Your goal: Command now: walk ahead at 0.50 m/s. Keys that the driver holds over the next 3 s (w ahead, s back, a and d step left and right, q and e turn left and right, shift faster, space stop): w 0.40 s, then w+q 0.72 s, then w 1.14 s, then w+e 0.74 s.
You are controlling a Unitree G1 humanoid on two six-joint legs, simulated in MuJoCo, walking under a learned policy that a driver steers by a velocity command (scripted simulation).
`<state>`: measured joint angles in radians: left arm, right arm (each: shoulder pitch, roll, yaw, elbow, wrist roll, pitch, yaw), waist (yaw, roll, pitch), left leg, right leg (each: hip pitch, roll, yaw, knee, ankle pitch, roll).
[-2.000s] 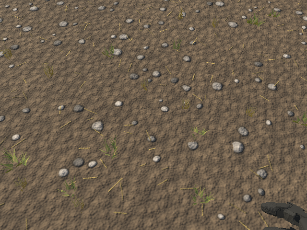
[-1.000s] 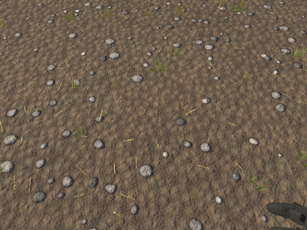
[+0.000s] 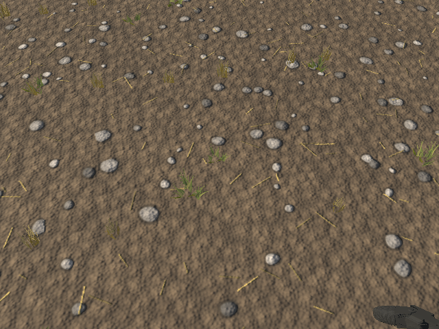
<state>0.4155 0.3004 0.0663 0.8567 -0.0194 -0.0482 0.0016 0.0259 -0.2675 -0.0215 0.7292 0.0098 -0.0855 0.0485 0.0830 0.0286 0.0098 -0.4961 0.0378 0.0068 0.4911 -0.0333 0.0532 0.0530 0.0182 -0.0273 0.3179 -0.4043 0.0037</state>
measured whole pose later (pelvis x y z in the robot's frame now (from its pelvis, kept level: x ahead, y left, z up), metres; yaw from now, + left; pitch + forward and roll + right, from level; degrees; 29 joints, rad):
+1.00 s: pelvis +0.53 +0.00 +0.01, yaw +16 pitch +1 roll -3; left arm 0.30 0.28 0.08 0.90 -0.01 -0.07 0.01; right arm 0.10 -0.26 -0.06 0.75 0.02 -0.02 0.04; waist 0.07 0.03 0.04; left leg -0.62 0.10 0.02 0.67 -0.03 0.04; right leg 0.10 0.00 -0.27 0.23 -0.33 0.02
